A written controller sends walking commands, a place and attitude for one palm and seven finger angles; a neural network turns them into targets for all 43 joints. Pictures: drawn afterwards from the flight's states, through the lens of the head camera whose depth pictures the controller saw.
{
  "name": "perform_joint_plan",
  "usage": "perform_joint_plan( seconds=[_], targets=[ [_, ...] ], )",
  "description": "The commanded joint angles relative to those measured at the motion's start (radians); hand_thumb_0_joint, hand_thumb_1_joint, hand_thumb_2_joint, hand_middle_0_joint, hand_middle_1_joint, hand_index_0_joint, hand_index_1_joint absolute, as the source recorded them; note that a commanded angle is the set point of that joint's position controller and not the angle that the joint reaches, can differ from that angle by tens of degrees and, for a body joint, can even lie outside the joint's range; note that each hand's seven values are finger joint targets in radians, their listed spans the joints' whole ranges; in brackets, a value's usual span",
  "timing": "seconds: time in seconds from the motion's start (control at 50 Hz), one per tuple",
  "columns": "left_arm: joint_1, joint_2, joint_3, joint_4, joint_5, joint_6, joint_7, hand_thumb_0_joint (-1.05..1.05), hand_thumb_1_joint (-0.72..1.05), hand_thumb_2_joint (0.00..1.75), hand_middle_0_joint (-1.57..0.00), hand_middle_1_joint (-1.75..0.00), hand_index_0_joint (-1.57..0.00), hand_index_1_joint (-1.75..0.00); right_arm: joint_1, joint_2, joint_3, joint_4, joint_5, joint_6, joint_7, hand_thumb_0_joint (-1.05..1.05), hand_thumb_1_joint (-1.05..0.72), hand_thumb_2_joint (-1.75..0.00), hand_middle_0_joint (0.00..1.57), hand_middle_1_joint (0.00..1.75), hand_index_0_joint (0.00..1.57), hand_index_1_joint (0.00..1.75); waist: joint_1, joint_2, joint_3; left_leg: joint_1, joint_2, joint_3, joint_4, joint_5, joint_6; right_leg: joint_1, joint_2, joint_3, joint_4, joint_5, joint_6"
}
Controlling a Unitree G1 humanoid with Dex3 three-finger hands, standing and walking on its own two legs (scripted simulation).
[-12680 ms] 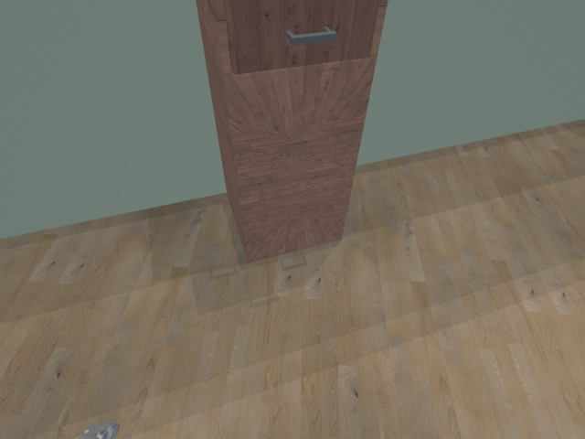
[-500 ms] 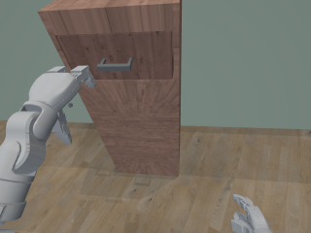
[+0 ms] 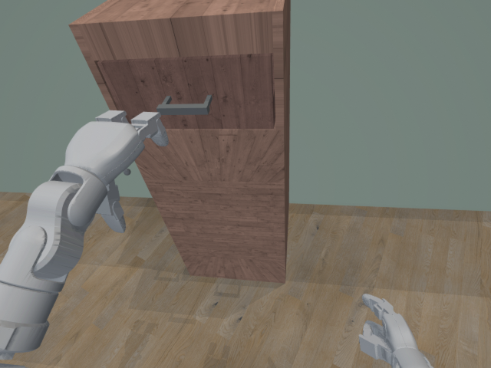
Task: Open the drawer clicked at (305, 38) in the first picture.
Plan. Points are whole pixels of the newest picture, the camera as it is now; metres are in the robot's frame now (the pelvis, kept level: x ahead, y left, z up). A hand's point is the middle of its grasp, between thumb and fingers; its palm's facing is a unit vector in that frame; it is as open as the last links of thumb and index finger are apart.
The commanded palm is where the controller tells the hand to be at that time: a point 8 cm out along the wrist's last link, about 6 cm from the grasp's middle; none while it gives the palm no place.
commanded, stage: move the hooked fingers above the handle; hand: left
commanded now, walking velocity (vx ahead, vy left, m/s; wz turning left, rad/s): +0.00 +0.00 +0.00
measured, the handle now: (185, 104) +0.60 +0.23 +0.14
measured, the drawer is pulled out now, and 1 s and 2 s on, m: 0.00 0.00 0.00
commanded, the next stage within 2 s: none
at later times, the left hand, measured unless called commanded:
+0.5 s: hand (153, 128) +0.42 +0.21 +0.20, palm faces +0.12 -0.03 -0.99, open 13.8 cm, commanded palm +0.38 +0.23 +0.26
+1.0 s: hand (162, 101) +0.49 +0.22 +0.21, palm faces +0.13 -0.02 -0.99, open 13.8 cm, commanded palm +0.46 +0.23 +0.25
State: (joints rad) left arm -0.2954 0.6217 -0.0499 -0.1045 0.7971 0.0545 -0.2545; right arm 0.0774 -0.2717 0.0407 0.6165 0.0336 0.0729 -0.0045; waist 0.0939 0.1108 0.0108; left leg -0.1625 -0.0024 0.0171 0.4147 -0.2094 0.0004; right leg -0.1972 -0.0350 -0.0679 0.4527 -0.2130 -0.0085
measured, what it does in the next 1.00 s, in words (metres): stands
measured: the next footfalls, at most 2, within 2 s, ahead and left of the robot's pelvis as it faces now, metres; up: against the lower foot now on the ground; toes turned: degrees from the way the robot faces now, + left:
none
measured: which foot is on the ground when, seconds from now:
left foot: down 0.00-1.00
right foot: down 0.00-1.00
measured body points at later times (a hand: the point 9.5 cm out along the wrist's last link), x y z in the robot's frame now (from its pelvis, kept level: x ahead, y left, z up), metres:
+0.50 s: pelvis +0.02 +0.01 +0.00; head +0.04 -0.03 +0.45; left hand +0.41 +0.21 +0.26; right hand +0.18 -0.23 -0.12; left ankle +0.01 +0.12 -0.74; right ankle +0.02 -0.11 -0.74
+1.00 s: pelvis +0.04 +0.01 +0.00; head +0.07 -0.02 +0.45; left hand +0.48 +0.22 +0.26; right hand +0.19 -0.23 -0.13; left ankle +0.01 +0.12 -0.74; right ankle +0.02 -0.11 -0.74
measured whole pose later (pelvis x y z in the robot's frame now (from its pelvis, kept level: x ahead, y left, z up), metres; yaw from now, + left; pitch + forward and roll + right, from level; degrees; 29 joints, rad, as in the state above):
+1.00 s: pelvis +0.04 +0.01 +0.00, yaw -1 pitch +6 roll +0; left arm -0.86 0.57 -0.11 0.57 0.91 0.05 -0.10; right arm 0.15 -0.26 0.03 0.66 0.05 0.13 -0.01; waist 0.01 0.07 -0.04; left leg -0.26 0.00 0.04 0.42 -0.25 0.01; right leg -0.30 -0.04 -0.05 0.44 -0.24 0.00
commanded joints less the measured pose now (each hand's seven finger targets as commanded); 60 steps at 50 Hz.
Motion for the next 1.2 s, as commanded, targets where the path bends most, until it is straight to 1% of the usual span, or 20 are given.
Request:
perform_joint_plan(
  seconds=[0.0,0.12,0.18,0.22,0.3,0.34,0.4,0.44,0.52,0.6,0.68,0.7,0.8,0.9,0.96,1.0,1.04,1.1,1.16,1.18],
  targets=[
    [-0.539,0.289,0.247,-0.001,0.006,-0.006,0.087,0.00,-0.50,0.30,-0.30,-1.20,-0.30,-1.20,-0.125,-0.097,-0.029,-0.122,0.005,-0.052,-0.009,0.00,-0.90,-0.90,0.20,0.30,0.20,0.30,-0.017,-0.067,-0.157,-0.016,-0.029,0.001,-0.069,0.104,0.018,0.058,0.028,0.037,-0.108,0.013,-0.016],
    [-0.628,0.230,0.133,0.135,0.063,0.027,0.086,0.00,-0.50,0.30,-0.30,-1.20,-0.30,-1.20,-0.094,-0.108,-0.040,-0.123,0.007,-0.040,-0.007,0.00,-0.90,-0.90,0.20,0.30,0.20,0.30,-0.028,-0.059,-0.284,-0.005,-0.036,0.006,-0.060,0.133,0.016,0.105,0.014,0.042,-0.087,0.060,-0.022],
    [-0.677,0.155,0.032,0.088,0.081,0.027,0.054,0.00,-0.50,0.30,-0.30,-1.20,-0.30,-1.20,-0.095,-0.106,-0.046,-0.145,0.010,-0.035,-0.003,0.00,-0.90,-0.90,0.20,0.30,0.20,0.30,-0.047,-0.035,-0.325,0.028,-0.039,0.003,-0.047,0.161,0.023,0.097,0.012,0.046,-0.075,0.110,-0.025],
    [-0.674,0.139,0.014,0.081,0.077,0.015,0.036,0.00,-0.50,0.30,-0.30,-1.20,-0.30,-1.20,-0.084,-0.107,-0.047,-0.152,0.011,-0.037,-0.004,0.00,-0.90,-0.90,0.20,0.30,0.20,0.30,-0.054,-0.082,-0.338,0.038,-0.036,-0.001,-0.042,0.181,0.029,0.098,0.016,0.042,-0.069,0.136,-0.024],
    [-0.672,0.260,0.151,0.113,0.052,-0.021,0.043,0.00,-0.50,0.30,-0.30,-1.20,-0.30,-1.20,-0.051,-0.125,-0.052,-0.140,0.007,-0.028,-0.008,0.00,-0.90,-0.90,0.20,0.30,0.20,0.30,-0.032,-0.123,-0.337,0.011,-0.032,-0.006,-0.049,0.237,0.029,0.138,0.020,0.034,-0.062,0.198,-0.025],
    [-0.684,0.286,0.198,0.159,0.047,-0.034,0.071,0.00,-0.50,0.30,-0.30,-1.20,-0.30,-1.20,-0.039,-0.120,-0.050,-0.131,0.007,-0.025,-0.007,0.00,-0.90,-0.90,0.20,0.30,0.20,0.30,-0.019,-0.123,-0.313,-0.011,-0.030,-0.007,-0.053,0.263,0.027,0.140,0.019,0.031,-0.055,0.209,-0.029],
    [-0.712,0.347,0.276,0.169,0.051,-0.043,0.126,0.00,-0.50,0.30,-0.30,-1.20,-0.30,-1.20,-0.034,-0.121,-0.056,-0.126,0.002,-0.018,0.000,0.00,-0.90,-0.90,0.20,0.30,0.20,0.30,0.008,-0.101,-0.360,-0.015,-0.029,-0.003,-0.047,0.326,0.021,0.176,0.022,0.033,-0.041,0.248,-0.034],
    [-0.694,0.319,0.264,0.191,0.064,-0.030,0.153,0.00,-0.50,0.30,-0.30,-1.20,-0.30,-1.20,-0.031,-0.111,-0.059,-0.127,0.003,-0.013,0.006,0.00,-0.90,-0.90,0.20,0.30,0.20,0.30,0.013,-0.083,-0.373,-0.014,-0.026,0.003,-0.041,0.367,0.019,0.179,0.022,0.034,-0.026,0.280,-0.036],
    [-0.673,0.227,0.159,0.234,0.083,0.037,0.149,0.00,-0.50,0.30,-0.30,-1.20,-0.30,-1.20,-0.028,-0.124,-0.065,-0.128,0.012,0.000,0.022,0.00,-0.90,-0.90,0.20,0.30,0.20,0.30,-0.009,-0.080,-0.380,0.001,-0.018,0.012,-0.030,0.390,0.017,0.143,0.022,0.035,-0.021,0.295,-0.034],
    [-0.732,0.097,-0.018,0.278,0.097,0.098,0.082,0.00,-0.50,0.30,-0.30,-1.20,-0.30,-1.20,-0.027,-0.130,-0.067,-0.137,0.031,0.015,0.012,0.00,-0.90,-0.90,0.20,0.30,0.20,0.30,-0.072,-0.141,-0.319,0.016,-0.021,0.011,-0.030,0.296,0.027,0.063,0.027,0.031,-0.050,0.227,-0.028],
    [-0.905,0.108,-0.065,0.180,0.111,0.051,0.049,0.00,-0.50,0.30,-0.30,-1.20,-0.30,-1.20,-0.004,-0.125,-0.067,-0.138,0.029,0.007,-0.007,0.00,-0.90,-0.90,0.20,0.30,0.20,0.30,-0.099,-0.093,-0.399,0.090,-0.032,-0.015,-0.013,0.301,0.036,0.033,0.032,0.036,-0.042,0.216,-0.029],
    [-0.941,0.119,-0.055,0.164,0.099,0.025,0.050,0.00,-0.50,0.30,-0.30,-1.20,-0.30,-1.20,0.007,-0.124,-0.069,-0.132,0.024,0.000,-0.012,0.00,-0.90,-0.90,0.20,0.30,0.20,0.30,-0.105,-0.100,-0.409,0.099,-0.032,-0.021,-0.007,0.317,0.036,0.034,0.035,0.034,-0.039,0.223,-0.032],
    [-1.008,0.289,0.138,0.255,0.082,-0.061,0.128,0.00,-0.50,0.30,-0.30,-1.20,-0.30,-1.20,0.056,-0.124,-0.065,-0.090,0.006,-0.004,-0.019,0.00,-0.90,-0.90,0.20,0.30,0.20,0.30,-0.067,-0.034,-0.459,0.081,-0.031,-0.026,0.011,0.438,0.014,0.078,0.039,0.027,-0.018,0.292,-0.041],
    [-0.947,0.286,0.172,0.559,0.102,-0.001,0.204,0.00,-0.50,0.30,-0.30,-1.20,-0.30,-1.20,0.049,-0.112,-0.051,-0.057,0.010,0.027,-0.010,0.00,-0.90,-0.90,0.20,0.30,0.20,0.30,-0.033,-0.117,-0.369,-0.047,-0.023,0.006,-0.012,0.421,0.006,0.122,0.034,0.017,-0.013,0.324,-0.039],
    [-0.954,0.245,0.081,0.652,0.158,0.067,0.185,0.00,-0.50,0.30,-0.30,-1.20,-0.30,-1.20,0.048,-0.125,-0.052,-0.064,0.013,0.047,-0.008,0.00,-0.90,-0.90,0.20,0.30,0.20,0.30,-0.047,-0.115,-0.384,-0.062,-0.016,0.024,-0.012,0.413,0.011,0.116,0.026,0.027,-0.005,0.347,-0.035],
    [-0.970,0.183,0.005,0.654,0.184,0.091,0.142,0.00,-0.50,0.30,-0.30,-1.20,-0.30,-1.20,0.054,-0.134,-0.063,-0.084,0.019,0.057,-0.008,0.00,-0.90,-0.90,0.20,0.30,0.20,0.30,-0.076,-0.127,-0.426,-0.036,-0.016,0.027,0.004,0.432,0.023,0.117,0.025,0.035,-0.006,0.374,-0.034],
    [-0.982,0.159,-0.034,0.620,0.178,0.085,0.089,0.00,-0.50,0.30,-0.30,-1.20,-0.30,-1.20,0.071,-0.143,-0.076,-0.098,0.025,0.062,-0.014,0.00,-0.90,-0.90,0.20,0.30,0.20,0.30,-0.109,-0.157,-0.445,-0.007,-0.016,0.023,0.017,0.389,0.040,0.095,0.025,0.045,-0.008,0.374,-0.024],
    [-1.097,0.029,-0.159,0.477,0.122,0.009,0.013,0.00,-0.50,0.30,-0.30,-1.20,-0.30,-1.20,0.088,-0.136,-0.085,-0.112,0.029,0.044,-0.034,0.00,-0.90,-0.90,0.20,0.30,0.20,0.30,-0.164,-0.151,-0.453,0.073,-0.029,-0.003,0.039,0.398,0.057,0.024,0.033,0.045,-0.011,0.351,-0.020],
    [-1.180,0.111,-0.082,0.428,0.078,-0.092,0.006,0.00,-0.50,0.30,-0.30,-1.20,-0.30,-1.20,0.138,-0.134,-0.092,-0.082,0.023,0.025,-0.055,0.00,-0.90,-0.90,0.20,0.30,0.20,0.30,-0.160,-0.081,-0.466,0.113,-0.035,-0.016,0.053,0.400,0.056,-0.016,0.038,0.053,-0.011,0.321,-0.022],
    [-1.203,0.179,-0.016,0.440,0.073,-0.124,0.023,0.00,-0.50,0.30,-0.30,-1.20,-0.30,-1.20,0.161,-0.134,-0.096,-0.067,0.020,0.022,-0.060,0.00,-0.90,-0.90,0.20,0.30,0.20,0.30,-0.154,-0.074,-0.460,0.102,-0.034,-0.022,0.055,0.403,0.049,-0.018,0.043,0.049,-0.011,0.320,-0.026]
  ],
)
